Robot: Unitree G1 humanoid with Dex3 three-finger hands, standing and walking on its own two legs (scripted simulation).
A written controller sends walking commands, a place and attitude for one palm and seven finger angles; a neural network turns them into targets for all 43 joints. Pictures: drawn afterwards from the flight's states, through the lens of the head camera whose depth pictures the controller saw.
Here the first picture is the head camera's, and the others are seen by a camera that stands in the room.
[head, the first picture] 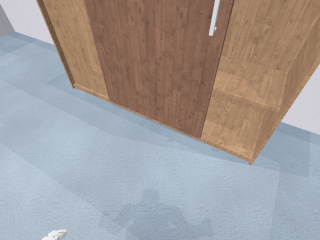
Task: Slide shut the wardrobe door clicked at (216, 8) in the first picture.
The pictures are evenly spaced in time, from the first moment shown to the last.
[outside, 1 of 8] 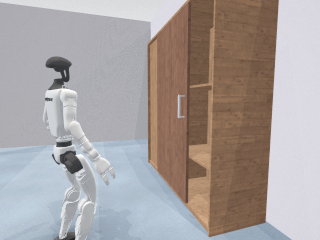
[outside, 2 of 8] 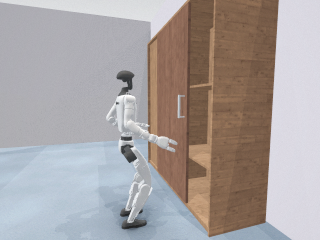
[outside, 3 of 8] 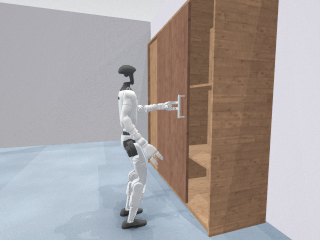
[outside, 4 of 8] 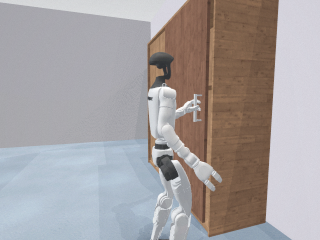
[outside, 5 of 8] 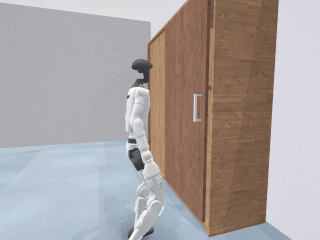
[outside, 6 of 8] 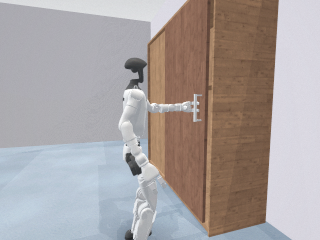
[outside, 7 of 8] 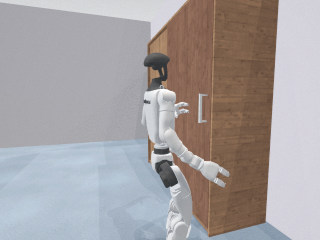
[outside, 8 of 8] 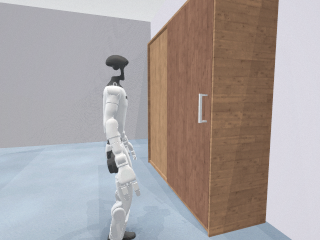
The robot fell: no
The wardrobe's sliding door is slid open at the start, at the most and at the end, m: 0.39 0.39 0.00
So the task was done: yes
